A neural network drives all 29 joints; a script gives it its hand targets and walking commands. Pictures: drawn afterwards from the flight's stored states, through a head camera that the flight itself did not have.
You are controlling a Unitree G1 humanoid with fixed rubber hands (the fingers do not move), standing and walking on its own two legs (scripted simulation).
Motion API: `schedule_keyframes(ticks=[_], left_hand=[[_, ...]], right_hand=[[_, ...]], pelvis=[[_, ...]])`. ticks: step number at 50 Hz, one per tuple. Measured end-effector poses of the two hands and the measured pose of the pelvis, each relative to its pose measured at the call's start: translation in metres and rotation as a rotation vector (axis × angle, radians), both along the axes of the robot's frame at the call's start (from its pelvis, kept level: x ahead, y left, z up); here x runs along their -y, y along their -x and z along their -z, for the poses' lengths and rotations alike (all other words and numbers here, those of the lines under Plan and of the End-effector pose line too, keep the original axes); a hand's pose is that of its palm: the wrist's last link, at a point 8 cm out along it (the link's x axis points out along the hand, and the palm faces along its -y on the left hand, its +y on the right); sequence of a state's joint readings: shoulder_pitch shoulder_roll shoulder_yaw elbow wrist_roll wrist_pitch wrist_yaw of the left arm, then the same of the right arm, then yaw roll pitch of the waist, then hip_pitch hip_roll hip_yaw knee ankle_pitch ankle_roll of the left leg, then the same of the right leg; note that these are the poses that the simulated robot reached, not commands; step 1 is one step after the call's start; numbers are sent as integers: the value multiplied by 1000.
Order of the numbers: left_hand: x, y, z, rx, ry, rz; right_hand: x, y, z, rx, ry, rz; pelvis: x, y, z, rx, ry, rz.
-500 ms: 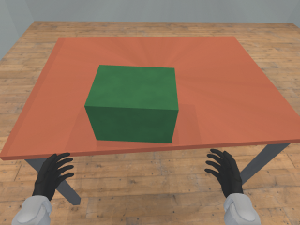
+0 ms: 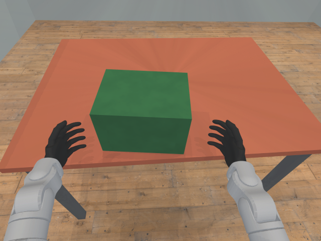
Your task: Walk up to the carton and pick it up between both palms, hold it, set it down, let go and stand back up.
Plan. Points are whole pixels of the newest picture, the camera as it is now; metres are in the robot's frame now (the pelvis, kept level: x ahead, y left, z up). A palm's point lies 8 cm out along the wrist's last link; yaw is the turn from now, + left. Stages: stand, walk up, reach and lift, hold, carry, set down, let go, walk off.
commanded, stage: reach and lift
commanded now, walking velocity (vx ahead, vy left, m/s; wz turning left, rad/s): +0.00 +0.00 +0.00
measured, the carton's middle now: (144, 111) +0.49 +0.05 +0.02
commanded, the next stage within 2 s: none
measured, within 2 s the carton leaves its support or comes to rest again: neither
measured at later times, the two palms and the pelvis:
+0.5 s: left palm (65, 128) +0.37 +0.24 +0.09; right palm (224, 125) +0.36 -0.16 +0.10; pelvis +0.01 +0.00 +0.00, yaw +0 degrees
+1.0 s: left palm (74, 104) +0.43 +0.23 +0.11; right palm (216, 100) +0.43 -0.15 +0.12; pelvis +0.02 +0.00 +0.00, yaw +0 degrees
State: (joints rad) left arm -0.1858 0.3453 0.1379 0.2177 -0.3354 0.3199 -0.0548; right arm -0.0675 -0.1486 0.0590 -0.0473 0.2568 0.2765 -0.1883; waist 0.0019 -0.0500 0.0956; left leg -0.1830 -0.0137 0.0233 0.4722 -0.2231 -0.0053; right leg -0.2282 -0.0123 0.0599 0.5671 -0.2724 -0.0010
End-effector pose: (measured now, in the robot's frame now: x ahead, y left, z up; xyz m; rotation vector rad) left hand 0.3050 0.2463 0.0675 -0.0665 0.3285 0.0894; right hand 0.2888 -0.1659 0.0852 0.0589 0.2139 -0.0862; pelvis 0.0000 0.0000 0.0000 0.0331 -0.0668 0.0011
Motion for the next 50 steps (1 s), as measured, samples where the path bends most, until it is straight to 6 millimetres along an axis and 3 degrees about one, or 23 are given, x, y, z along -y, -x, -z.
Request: schedule_keyframes(ticks=[18,50], left_hand=[[4,-50,-11,-10,12,1],[18,-130,-39,13,-10,10]], right_hand=[[-3,-59,-11,-4,18,8],[-18,-144,-37,-36,45,8]], pelvis=[[0,-10,-1,-16,1,0],[-4,-19,0,-125,6,-3]])
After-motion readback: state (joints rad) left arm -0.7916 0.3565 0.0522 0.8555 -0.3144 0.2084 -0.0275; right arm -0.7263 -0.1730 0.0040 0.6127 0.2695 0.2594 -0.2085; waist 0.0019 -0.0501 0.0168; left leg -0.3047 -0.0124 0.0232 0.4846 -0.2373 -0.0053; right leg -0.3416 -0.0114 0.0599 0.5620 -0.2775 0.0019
